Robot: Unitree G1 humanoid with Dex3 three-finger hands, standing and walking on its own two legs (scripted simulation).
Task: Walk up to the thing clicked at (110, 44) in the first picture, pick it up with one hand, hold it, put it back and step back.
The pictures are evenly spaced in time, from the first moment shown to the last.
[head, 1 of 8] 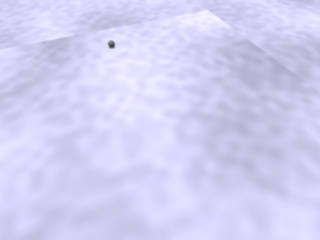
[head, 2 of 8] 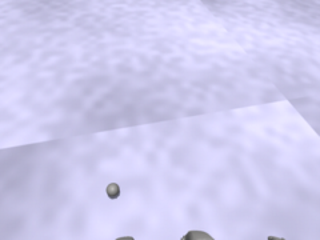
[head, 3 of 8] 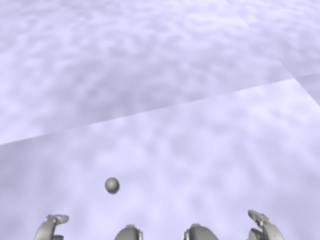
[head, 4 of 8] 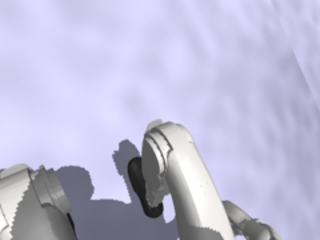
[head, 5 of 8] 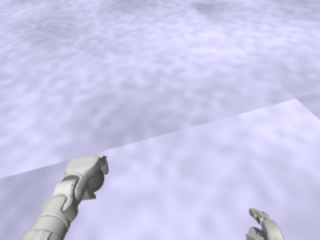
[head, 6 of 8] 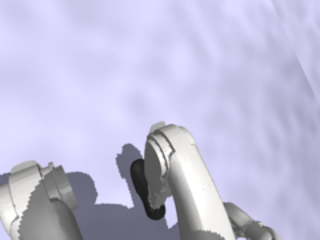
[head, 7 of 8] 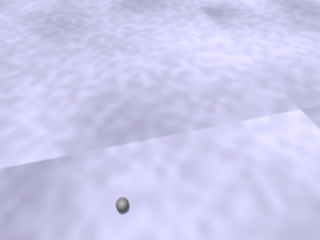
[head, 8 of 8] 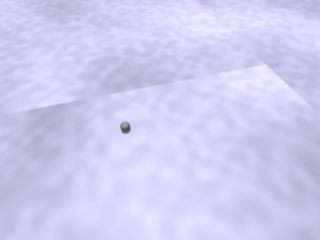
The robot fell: no
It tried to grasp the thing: yes
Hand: left
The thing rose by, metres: 0.68
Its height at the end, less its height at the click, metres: +0.00
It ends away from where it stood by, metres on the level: 0.00
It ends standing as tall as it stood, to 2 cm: yes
